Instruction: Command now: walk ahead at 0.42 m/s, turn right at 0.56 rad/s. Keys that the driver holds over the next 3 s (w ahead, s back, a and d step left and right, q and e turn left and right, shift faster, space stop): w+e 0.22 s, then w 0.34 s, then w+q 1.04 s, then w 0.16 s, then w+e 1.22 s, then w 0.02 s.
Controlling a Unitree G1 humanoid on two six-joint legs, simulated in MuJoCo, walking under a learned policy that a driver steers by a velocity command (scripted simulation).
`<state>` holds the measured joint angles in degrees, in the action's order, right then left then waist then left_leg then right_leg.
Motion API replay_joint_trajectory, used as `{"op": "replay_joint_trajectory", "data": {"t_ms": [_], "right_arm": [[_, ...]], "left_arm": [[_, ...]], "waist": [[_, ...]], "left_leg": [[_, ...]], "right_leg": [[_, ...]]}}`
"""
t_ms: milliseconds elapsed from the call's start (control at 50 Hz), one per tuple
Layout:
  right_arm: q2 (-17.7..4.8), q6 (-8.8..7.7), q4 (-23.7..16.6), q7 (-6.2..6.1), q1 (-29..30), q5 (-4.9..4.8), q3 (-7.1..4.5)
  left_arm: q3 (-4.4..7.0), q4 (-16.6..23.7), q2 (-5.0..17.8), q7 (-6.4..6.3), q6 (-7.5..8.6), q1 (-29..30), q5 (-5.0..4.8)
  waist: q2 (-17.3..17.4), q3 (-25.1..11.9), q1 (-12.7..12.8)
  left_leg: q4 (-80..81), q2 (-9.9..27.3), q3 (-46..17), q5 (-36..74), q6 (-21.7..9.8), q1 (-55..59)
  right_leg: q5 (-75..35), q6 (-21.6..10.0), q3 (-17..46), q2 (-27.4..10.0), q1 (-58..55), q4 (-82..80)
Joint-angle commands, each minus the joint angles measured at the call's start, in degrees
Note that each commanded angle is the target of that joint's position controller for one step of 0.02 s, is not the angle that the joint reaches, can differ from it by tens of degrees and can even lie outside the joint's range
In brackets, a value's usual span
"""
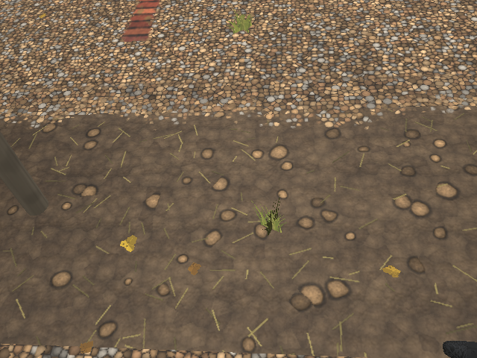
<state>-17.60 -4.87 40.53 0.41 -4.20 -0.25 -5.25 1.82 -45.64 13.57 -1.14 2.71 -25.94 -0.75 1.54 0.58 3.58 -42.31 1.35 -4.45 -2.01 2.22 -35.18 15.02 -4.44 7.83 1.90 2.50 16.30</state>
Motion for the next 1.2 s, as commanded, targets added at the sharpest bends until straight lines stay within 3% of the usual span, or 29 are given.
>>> {"op": "replay_joint_trajectory", "data": {"t_ms": [20,120,160,200,220,240,260,280,300,320,340,380,440,520,580,620,660,680,700,720,740,780,820,920,1000,1100,1160,1180,1200], "right_arm": [[-1.5,-1.54,-6.5,0.87,11.6,-0.46,0.35],[-2.8,-2.81,-8.3,1.98,14.8,-0.93,0.44],[-4.6,-3.14,-7.6,1.77,10.9,-1.04,-0.25],[-8.4,-3.33,-4.6,0.70,-2.1,-0.63,-2.14],[-11.6,-3.00,-3.7,-0.01,-12.8,0.42,-2.75],[-14.2,-2.39,-1.5,0.46,-16.8,0.91,-3.02],[-8.3,-2.30,-1.4,0.77,-15.8,0.09,-1.65],[-5.0,-2.02,-1.4,0.54,-12.5,-0.29,-0.81],[-4.3,-1.68,-1.0,0.55,-9.8,-0.02,-0.44],[-3.4,-1.49,-0.3,0.65,-8.5,0.48,-0.13],[-2.9,-1.66,0.2,0.60,-7.9,1.23,0.24],[-2.5,-2.20,1.4,0.68,-7.9,0.64,0.35],[-5.4,-2.46,2.9,0.60,-8.3,-0.43,-0.25],[-7.9,-1.57,4.0,0.50,-10.0,-1.18,-0.53],[-9.3,-0.80,5.8,0.57,-14.0,-1.92,-0.58],[-10.2,0.10,6.8,0.48,-15.4,-2.05,-0.59],[-9.6,0.71,6.9,0.28,-15.2,-1.75,0.02],[-6.8,0.54,6.0,0.27,-15.0,-0.78,1.28],[-0.1,-0.20,4.1,0.30,-20.7,-0.30,3.45],[-3.6,-0.76,5.1,0.19,-19.7,-1.53,2.68],[-7.6,-0.83,4.0,0.26,-16.3,-2.84,1.32],[-6.6,-0.21,3.2,-0.01,-12.1,-1.93,1.23],[-4.7,1.44,3.9,-0.05,-13.7,-1.65,1.08],[-1.9,3.12,2.0,0.19,-9.4,-1.21,1.40],[-0.6,2.61,-0.4,1.83,-2.0,-0.87,2.19],[-1.6,2.67,-4.2,3.30,4.7,-0.98,2.16],[-4.5,3.08,-4.5,3.46,-0.5,-1.09,0.52],[-6.8,3.22,-2.7,3.09,-8.2,-1.32,-0.97],[-10.9,3.73,0.0,2.07,-18.0,-1.42,-3.10]], "left_arm": [[3.09,2.1,10.7,-0.82,0.17,-2.7,-0.28],[3.80,1.8,11.4,-1.27,-0.70,-3.0,-1.06],[4.34,2.5,12.1,-1.36,-1.03,-0.9,-0.99],[4.13,4.3,11.1,-0.91,-1.05,2.2,-0.45],[3.07,6.1,8.1,-0.61,-0.95,2.8,0.83],[1.27,6.9,1.4,-0.51,-0.38,-6.7,-0.58],[2.17,5.0,7.6,-0.63,-0.08,-6.8,-1.95],[3.01,5.3,10.6,-0.46,0.05,-0.5,-2.02],[2.92,5.9,10.4,-0.53,0.17,3.6,-1.29],[3.03,6.7,9.8,-0.34,0.51,6.8,-0.29],[3.04,7.1,8.8,0.08,0.52,6.9,-0.42],[2.48,7.3,6.4,0.52,0.24,6.7,-0.69],[1.32,9.5,4.6,1.03,0.33,11.8,0.48],[0.46,11.1,4.6,2.31,1.58,19.1,0.25],[0.76,13.2,6.2,2.78,1.77,24.0,-0.20],[1.39,13.9,7.6,2.93,2.02,24.1,-0.22],[3.39,11.3,10.8,2.50,2.15,14.5,0.13],[4.79,9.7,14.1,1.83,1.99,5.3,0.74],[6.14,9.2,20.5,1.26,1.37,-0.5,1.97],[4.98,8.9,15.8,1.46,1.31,-1.7,1.71],[3.85,8.8,12.9,1.63,1.47,2.1,1.29],[2.62,8.8,8.8,1.97,1.95,9.1,1.05],[2.47,8.3,7.3,2.11,3.05,12.6,1.48],[3.54,5.5,8.7,1.28,4.31,12.6,1.69],[4.28,4.0,10.9,0.47,3.68,11.0,1.24],[5.24,1.4,13.0,0.31,1.88,7.3,-0.23],[5.84,1.6,15.4,-0.14,0.43,8.4,-0.77],[5.76,1.9,15.5,-0.29,-0.11,9.4,-1.03],[5.12,2.4,14.3,-0.59,0.02,8.8,-0.54]], "waist": [[-8.9,3.8,1.9],[-9.7,4.6,1.9],[-11.5,3.4,-0.7],[-11.0,-5.5,-7.6],[-5.5,-16.4,-11.5],[16.9,-25.0,-6.2],[13.8,-19.9,-7.0],[7.8,-10.6,-7.9],[2.3,-5.1,-6.9],[1.1,-1.8,-6.1],[2.7,-1.2,-4.5],[4.1,-0.8,-3.3],[2.8,1.7,-3.5],[2.0,2.2,-5.9],[2.0,2.8,-7.2],[2.2,2.7,-6.0],[1.3,-2.8,-0.2],[-0.7,-9.7,4.3],[-15.2,-19.5,3.2],[-14.8,-21.7,4.4],[-11.6,-12.9,3.5],[-8.4,-4.6,0.2],[-9.0,-2.1,-2.7],[-5.1,1.6,-3.7],[-3.9,3.8,-1.3],[-3.6,5.8,0.2],[-6.3,0.3,-4.1],[-5.8,-3.9,-8.7],[-3.3,-9.1,-13.2]], "left_leg": [[7.5,-1.9,1.6,3.7,1.3,-4.7],[14.0,-2.9,1.2,2.5,0.1,1.0],[14.8,-3.3,1.7,-0.7,-1.5,8.0],[17.3,-2.3,2.0,0.1,-5.3,27.5],[14.5,7.6,-7.8,-6.1,-9.0,46.2],[20.2,21.9,-36.3,-17.1,-17.9,63.9],[25.3,21.7,-41.6,-26.3,-17.1,59.1],[26.4,18.8,-31.5,-24.8,-15.2,50.3],[27.0,16.4,-23.6,-17.2,-14.3,41.8],[28.4,14.2,-18.8,-10.8,-14.2,35.3],[29.8,12.8,-15.4,-7.5,-14.3,31.6],[32.4,11.8,-11.4,-4.9,-15.3,28.6],[35.5,12.4,-7.4,-1.6,-16.7,26.1],[35.3,9.8,-0.6,2.2,-14.4,24.6],[33.5,11.7,-1.4,2.3,-13.0,27.9],[30.5,12.9,-2.9,4.4,-11.9,30.2],[18.1,9.6,-0.4,15.2,-9.3,28.2],[4.2,6.4,1.9,9.5,-6.9,20.6],[-18.7,-1.7,6.0,-16.3,-2.4,0.8],[-28.3,-2.3,-1.8,-30.5,-2.5,-4.7],[-31.5,0.4,-2.7,-27.2,-3.1,-9.0],[-27.3,4.5,-0.9,-19.1,-3.1,-7.1],[-24.7,6.1,-1.1,-14.5,-2.5,-1.1],[-15.5,6.0,-2.1,-4.9,-1.3,-4.4],[-2.1,5.1,2.1,4.5,-2.0,-2.3],[5.2,3.8,5.8,-0.6,-5.1,-3.7],[5.5,-1.8,10.7,-9.0,-8.6,6.7],[8.1,-4.6,11.8,-7.9,-10.4,17.2],[10.1,-4.4,7.6,-5.9,-12.7,34.0]], "right_leg": [[-9.2,-6.4,10.7,-10.4,-0.7,-5.0],[-13.4,-5.9,14.8,-12.1,-0.9,-1.2],[-20.6,-4.7,15.6,-12.6,-0.1,1.6],[-34.1,-1.6,12.5,-7.7,3.4,15.6],[-23.1,0.0,10.0,-4.1,12.6,31.6],[18.4,3.7,5.2,4.8,32.6,50.5],[17.5,4.0,5.7,0.2,38.6,58.1],[12.0,4.1,3.7,-2.0,40.1,58.5],[7.9,4.1,1.4,-4.2,38.2,56.9],[5.9,3.9,0.8,-5.5,36.7,54.5],[4.7,3.6,0.7,-6.7,34.1,52.9],[4.7,3.5,-0.6,-7.4,32.5,48.4],[0.5,4.3,-2.8,-8.9,33.8,37.9],[-11.9,4.4,-6.1,-7.3,28.4,23.5],[-13.2,3.6,-6.5,-6.1,26.7,18.3],[-10.5,2.6,-6.9,-4.8,23.8,15.1],[-10.0,0.6,-8.7,-2.4,8.3,11.3],[-10.1,-1.9,-3.7,-8.1,-6.1,12.7],[-1.5,-10.0,20.6,-24.8,-25.3,9.2],[4.0,-11.7,32.1,-26.6,-23.2,2.5],[4.4,-9.4,23.9,-24.8,-17.1,1.7],[-2.2,-7.3,11.1,-20.0,-4.8,-1.4],[-7.4,-6.3,3.9,-17.6,2.7,-5.5],[-17.3,-6.6,-7.2,-17.4,3.6,-9.2],[-17.6,-5.2,-14.3,-16.6,2.4,-10.1],[-23.4,-3.8,-17.8,-19.0,-6.5,-6.3],[-50.4,-1.8,-20.2,-18.6,-9.0,6.8],[-54.0,-0.4,-21.7,-16.9,-6.3,17.4],[-44.6,2.1,-22.1,-14.6,4.1,32.3]]}}
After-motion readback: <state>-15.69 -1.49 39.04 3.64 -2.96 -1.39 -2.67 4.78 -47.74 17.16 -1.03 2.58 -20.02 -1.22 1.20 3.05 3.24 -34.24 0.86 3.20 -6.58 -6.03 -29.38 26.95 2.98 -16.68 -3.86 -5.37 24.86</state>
